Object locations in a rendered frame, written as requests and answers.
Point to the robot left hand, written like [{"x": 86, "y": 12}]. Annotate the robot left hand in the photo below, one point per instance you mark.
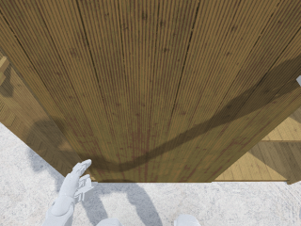
[{"x": 75, "y": 187}]

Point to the wardrobe door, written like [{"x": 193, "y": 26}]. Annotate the wardrobe door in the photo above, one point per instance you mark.
[
  {"x": 158, "y": 91},
  {"x": 21, "y": 100}
]

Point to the robot right thigh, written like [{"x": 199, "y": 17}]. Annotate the robot right thigh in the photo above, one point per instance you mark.
[{"x": 186, "y": 220}]

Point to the left robot forearm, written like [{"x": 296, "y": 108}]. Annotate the left robot forearm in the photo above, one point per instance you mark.
[{"x": 60, "y": 213}]

